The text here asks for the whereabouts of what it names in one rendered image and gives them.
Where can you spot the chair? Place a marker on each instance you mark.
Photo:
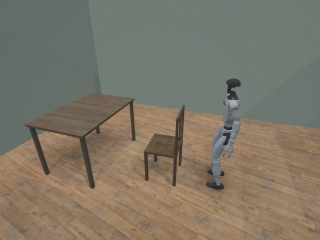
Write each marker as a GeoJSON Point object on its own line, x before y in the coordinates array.
{"type": "Point", "coordinates": [167, 146]}

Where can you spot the left robot forearm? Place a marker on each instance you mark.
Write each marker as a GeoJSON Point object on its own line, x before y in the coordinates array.
{"type": "Point", "coordinates": [234, 133]}

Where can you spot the left robot upper arm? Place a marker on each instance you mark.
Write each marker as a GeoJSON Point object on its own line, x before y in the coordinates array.
{"type": "Point", "coordinates": [234, 107]}

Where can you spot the table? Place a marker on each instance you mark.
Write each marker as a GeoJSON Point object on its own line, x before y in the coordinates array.
{"type": "Point", "coordinates": [78, 119]}

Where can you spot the left robot hand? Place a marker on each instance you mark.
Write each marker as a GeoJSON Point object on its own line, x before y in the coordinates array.
{"type": "Point", "coordinates": [228, 148]}

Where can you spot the right robot foot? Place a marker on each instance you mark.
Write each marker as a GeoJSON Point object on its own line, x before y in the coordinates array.
{"type": "Point", "coordinates": [221, 172]}

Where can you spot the robot left thigh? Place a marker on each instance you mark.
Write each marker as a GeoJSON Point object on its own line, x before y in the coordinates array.
{"type": "Point", "coordinates": [219, 147]}

